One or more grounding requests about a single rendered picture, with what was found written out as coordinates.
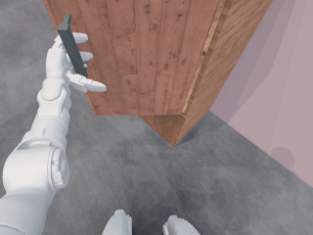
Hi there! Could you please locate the robot thigh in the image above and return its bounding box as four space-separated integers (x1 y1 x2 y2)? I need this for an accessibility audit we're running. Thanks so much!
162 218 201 235
102 213 132 235

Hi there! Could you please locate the cupboard door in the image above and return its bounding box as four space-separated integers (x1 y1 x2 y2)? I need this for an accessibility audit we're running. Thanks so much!
42 0 220 116

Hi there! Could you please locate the robot left upper arm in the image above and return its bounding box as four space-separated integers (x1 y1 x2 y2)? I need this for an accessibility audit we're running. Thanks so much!
0 146 70 235

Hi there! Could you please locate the handle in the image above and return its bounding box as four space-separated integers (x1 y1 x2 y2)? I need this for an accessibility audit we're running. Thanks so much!
57 14 88 79

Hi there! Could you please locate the left robot thigh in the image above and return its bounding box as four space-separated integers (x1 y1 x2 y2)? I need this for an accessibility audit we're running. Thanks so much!
102 213 132 235

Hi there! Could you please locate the right robot thigh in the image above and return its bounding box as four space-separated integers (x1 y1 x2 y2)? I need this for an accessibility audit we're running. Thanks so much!
162 218 201 235

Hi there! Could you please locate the left robot hand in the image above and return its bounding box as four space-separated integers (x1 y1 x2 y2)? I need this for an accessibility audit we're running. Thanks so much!
45 32 107 93

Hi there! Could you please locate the robot left forearm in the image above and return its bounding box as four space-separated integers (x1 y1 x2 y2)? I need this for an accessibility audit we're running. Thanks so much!
2 77 71 192

